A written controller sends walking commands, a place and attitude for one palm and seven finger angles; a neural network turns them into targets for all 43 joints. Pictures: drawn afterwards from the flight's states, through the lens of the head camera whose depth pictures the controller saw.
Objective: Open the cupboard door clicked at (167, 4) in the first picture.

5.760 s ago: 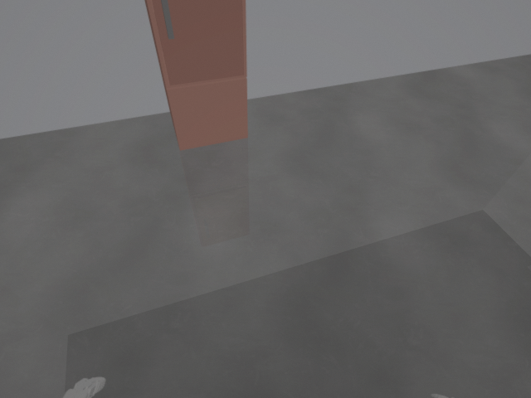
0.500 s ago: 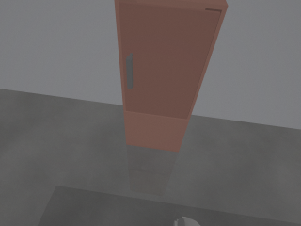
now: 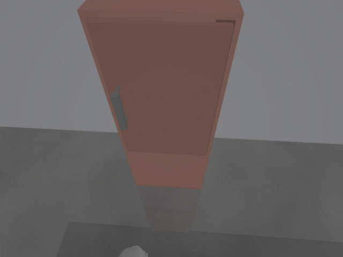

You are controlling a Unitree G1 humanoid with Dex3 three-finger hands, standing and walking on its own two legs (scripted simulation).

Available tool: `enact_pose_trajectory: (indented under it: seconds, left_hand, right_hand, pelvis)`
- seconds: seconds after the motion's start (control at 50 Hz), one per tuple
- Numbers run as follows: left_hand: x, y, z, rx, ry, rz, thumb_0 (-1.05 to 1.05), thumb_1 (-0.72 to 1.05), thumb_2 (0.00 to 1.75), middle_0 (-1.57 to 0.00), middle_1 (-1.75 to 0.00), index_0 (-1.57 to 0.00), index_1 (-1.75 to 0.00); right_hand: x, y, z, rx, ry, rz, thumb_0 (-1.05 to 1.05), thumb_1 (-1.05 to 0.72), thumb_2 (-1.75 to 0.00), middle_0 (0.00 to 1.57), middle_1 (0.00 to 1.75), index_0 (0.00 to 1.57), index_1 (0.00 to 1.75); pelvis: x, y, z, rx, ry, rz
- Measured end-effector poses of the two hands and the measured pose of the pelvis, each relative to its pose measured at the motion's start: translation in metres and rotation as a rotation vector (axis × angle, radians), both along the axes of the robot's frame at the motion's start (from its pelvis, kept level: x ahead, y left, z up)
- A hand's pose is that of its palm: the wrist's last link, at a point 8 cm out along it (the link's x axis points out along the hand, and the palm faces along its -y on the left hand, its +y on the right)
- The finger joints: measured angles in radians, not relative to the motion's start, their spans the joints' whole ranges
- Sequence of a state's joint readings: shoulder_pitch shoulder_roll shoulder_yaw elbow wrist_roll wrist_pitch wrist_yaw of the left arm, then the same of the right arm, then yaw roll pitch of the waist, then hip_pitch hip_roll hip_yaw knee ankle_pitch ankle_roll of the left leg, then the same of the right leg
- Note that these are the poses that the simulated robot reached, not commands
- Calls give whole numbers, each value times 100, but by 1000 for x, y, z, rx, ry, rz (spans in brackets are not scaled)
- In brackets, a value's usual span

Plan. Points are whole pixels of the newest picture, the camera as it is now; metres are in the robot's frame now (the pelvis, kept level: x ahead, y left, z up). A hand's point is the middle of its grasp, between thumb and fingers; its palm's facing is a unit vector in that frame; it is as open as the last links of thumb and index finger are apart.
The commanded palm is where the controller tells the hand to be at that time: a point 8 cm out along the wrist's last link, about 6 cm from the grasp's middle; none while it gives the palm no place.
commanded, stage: come to a stop and stand still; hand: left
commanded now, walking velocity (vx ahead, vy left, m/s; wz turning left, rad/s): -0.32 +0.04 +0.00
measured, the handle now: (121, 108) +0.58 +0.20 -0.03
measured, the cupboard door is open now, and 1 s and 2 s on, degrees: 0 0 0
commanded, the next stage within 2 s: look again from close up in 1.40 s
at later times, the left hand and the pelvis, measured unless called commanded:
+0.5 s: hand out of the picture +0.06 +0.19 -0.17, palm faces +0.01 -0.95 -0.31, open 7.4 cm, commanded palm none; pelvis +0.01 -0.02 -0.02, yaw -3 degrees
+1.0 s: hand out of the picture -0.02 +0.20 -0.18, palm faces +0.07 -0.97 -0.24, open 7.4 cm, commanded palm none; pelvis -0.02 +0.01 -0.01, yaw -1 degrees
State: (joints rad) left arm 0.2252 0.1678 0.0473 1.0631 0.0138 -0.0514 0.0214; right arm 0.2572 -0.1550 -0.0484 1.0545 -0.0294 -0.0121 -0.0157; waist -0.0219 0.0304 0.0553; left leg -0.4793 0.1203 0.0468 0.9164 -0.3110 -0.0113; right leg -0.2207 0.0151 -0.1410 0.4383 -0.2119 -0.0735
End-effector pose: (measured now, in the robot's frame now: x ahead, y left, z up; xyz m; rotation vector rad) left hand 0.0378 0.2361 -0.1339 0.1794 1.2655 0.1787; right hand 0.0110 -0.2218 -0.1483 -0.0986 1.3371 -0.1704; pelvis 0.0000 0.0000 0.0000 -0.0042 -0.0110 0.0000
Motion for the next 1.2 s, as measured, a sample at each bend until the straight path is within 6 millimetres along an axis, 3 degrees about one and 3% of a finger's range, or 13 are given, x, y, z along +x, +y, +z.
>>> enact_pose_trajectory:
  seconds: [0.06, 0.14, 0.22, 0.3, 0.38, 0.5, 0.6, 0.72, 0.84, 0.98, 1.06, 1.2]
  left_hand:
    - [-5, 3, -4, -18, 48, 25, 0, 93, 90, -20, -30, -20, -30]
    - [-6, 7, -18, -53, 107, 59, 0, 92, 90, -20, -30, -20, -30]
    - [-1, 7, -24, -69, 140, 69, 0, 91, 90, -20, -30, -20, -30]
    - [6, 7, -20, -55, 162, 43, 0, 91, 90, -20, -30, -20, -30]
    - [14, 9, -11, -5, 137, 19, 0, 91, 90, -20, -30, -20, -30]
    - [16, -2, -3, 80, 47, -8, 0, 91, 90, -20, -29, -20, -30]
    - [9, -25, 11, 66, 28, -13, 0, 91, 90, -20, -29, -20, -30]
    - [2, -41, 15, 32, 15, 2, 0, 91, 90, -20, -30, -20, -30]
    - [-27, -28, 14, 34, 49, 46, 0, 92, 90, -20, -30, -20, -30]
    - [-65, 6, -7, 5, 138, 74, 0, 91, 90, -20, -30, -20, -30]
    - [-69, 20, -14, -10, 149, 76, 1, 91, 90, -20, -30, -20, -30]
    - [-63, 19, -12, -37, 135, 45, 0, 91, 90, -20, -29, -20, -30]
  right_hand:
    - [40, -3, 5, -28, -49, 31, 1, -95, -90, 20, 30, 20, 30]
    - [81, 8, 5, -56, -92, 61, 1, -94, -90, 20, 30, 20, 30]
    - [106, 24, 10, -49, -107, 75, 0, -93, -90, 20, 30, 20, 30]
    - [117, 27, 9, -36, -127, 63, 0, -92, -90, 20, 30, 20, 30]
    - [110, 14, 2, -21, -126, 45, -1, -92, -90, 20, 30, 20, 30]
    - [79, -27, -19, 8, -100, 4, 0, -91, -90, 20, 30, 20, 30]
    - [50, -49, -11, 13, -43, -6, 0, -91, -90, 20, 30, 20, 30]
    - [20, -61, -3, -6, 29, 9, 0, -91, -90, 20, 30, 20, 30]
    - [14, -53, 2, -26, 58, 51, 0, -91, -90, 20, 30, 20, 30]
    - [29, -18, 3, -45, -53, 72, 0, -91, -90, 20, 30, 20, 30]
    - [24, 7, 8, -39, -56, 80, 0, -91, -90, 20, 30, 20, 30]
    - [16, 14, 11, -47, -41, 65, 0, -94, -90, 20, 30, 20, 30]
  pelvis:
    - [17, 7, 0, -7, -1, -8]
    - [40, 20, -6, -25, -14, -14]
    - [50, 24, -6, 7, -16, -29]
    - [43, 21, -4, 14, -4, -44]
    - [31, 10, -5, 12, 5, -54]
    - [15, -20, -16, 31, -7, -51]
    - [14, -32, -4, 44, -4, -45]
    - [8, -36, 4, 52, 11, -32]
    - [-3, -27, 6, 55, 12, -14]
    - [-14, 3, -4, 9, 3, -16]
    - [-16, 13, -3, 21, -9, -19]
    - [-14, 23, 1, 11, -14, -26]
